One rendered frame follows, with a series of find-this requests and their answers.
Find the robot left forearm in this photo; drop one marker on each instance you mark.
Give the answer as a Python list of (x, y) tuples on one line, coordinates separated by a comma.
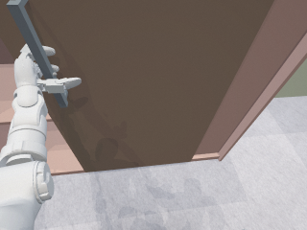
[(28, 130)]

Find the left robot upper arm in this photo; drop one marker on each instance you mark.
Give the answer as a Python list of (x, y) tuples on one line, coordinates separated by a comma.
[(23, 189)]

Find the left robot hand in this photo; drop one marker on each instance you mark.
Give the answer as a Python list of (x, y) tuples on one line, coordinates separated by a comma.
[(27, 72)]

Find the handle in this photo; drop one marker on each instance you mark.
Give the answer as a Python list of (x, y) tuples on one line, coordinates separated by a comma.
[(25, 26)]

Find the wardrobe door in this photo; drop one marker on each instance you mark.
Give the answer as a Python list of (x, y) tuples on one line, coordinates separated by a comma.
[(154, 72), (281, 31)]

